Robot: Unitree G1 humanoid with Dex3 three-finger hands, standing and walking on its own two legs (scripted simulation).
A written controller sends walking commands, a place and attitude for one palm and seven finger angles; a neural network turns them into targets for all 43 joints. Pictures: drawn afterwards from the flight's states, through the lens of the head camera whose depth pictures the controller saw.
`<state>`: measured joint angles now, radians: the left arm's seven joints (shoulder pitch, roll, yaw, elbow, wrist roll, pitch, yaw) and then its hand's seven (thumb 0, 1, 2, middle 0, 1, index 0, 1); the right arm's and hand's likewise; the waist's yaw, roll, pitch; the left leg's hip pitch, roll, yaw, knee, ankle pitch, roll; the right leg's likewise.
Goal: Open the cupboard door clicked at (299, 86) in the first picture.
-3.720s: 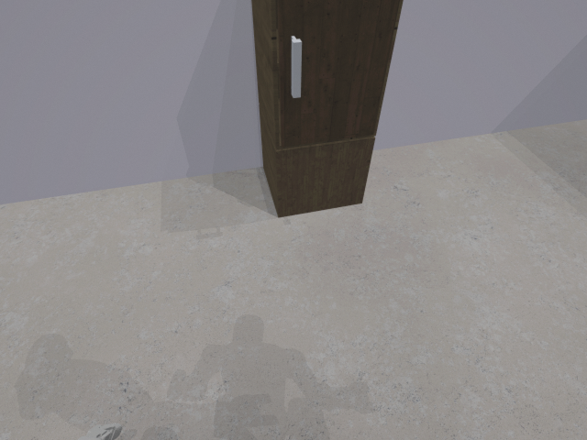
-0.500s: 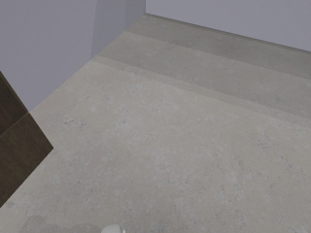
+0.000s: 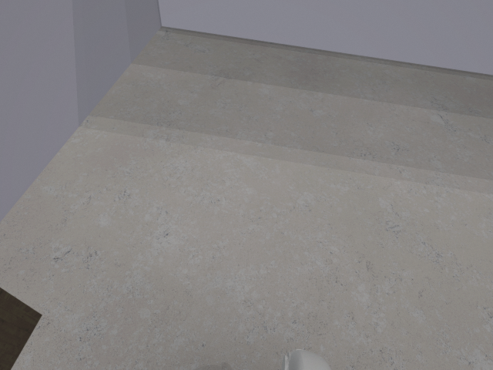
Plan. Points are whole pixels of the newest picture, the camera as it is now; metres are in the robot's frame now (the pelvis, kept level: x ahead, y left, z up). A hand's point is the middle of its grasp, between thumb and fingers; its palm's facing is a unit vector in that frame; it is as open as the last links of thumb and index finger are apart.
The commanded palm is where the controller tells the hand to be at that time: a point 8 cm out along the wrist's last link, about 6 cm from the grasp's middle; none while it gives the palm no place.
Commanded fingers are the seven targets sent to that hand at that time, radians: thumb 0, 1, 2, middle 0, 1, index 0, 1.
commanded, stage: walk to a spot facing it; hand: left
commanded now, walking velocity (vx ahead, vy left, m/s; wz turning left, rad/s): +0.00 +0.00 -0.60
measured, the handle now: out of the picture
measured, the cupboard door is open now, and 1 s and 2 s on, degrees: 0 0 0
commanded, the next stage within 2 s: turn to face it in 1.80 s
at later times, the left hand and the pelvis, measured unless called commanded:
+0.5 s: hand (185, 317) +0.23 +0.13 -0.16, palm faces -0.24 -0.94 -0.26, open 7.4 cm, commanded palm none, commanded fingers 0.00 0.90 0.90 -0.20 -0.30 -0.20 -0.30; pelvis +0.08 -0.03 -0.01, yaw -16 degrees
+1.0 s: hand (184, 299) +0.27 +0.15 -0.17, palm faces -0.52 -0.83 -0.21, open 7.4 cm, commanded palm none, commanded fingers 0.00 0.90 0.90 -0.20 -0.30 -0.20 -0.30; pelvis +0.09 +0.01 +0.00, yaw -35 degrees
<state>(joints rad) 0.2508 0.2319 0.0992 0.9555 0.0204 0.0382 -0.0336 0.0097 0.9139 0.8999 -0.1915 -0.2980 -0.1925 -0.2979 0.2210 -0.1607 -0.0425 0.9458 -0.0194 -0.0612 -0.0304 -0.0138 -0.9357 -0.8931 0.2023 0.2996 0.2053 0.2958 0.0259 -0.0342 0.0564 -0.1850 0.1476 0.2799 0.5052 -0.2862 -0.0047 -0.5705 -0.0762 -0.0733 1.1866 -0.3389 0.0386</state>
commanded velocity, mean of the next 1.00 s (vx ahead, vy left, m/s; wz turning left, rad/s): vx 0.00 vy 0.00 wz -0.60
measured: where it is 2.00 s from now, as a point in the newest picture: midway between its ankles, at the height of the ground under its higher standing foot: outside the picture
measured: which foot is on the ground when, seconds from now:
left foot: down 0.00-0.22, up 0.24-0.64, down 0.66-1.00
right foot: up 0.00-0.20, down 0.22-0.66, up 0.68-1.00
